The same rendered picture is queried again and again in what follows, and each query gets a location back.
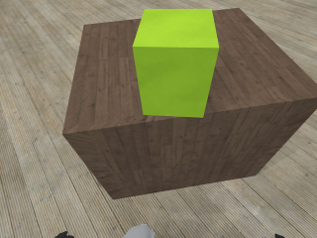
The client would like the carton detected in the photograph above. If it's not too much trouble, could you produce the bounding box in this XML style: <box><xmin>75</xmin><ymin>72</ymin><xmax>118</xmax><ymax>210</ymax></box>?
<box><xmin>132</xmin><ymin>9</ymin><xmax>219</xmax><ymax>118</ymax></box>

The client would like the robot left thigh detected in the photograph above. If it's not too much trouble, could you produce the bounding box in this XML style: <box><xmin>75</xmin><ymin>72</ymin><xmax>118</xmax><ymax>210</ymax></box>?
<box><xmin>123</xmin><ymin>225</ymin><xmax>156</xmax><ymax>238</ymax></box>

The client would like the pedestal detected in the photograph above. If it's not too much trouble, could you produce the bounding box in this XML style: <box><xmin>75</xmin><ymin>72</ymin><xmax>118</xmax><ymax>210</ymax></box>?
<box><xmin>62</xmin><ymin>8</ymin><xmax>317</xmax><ymax>200</ymax></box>

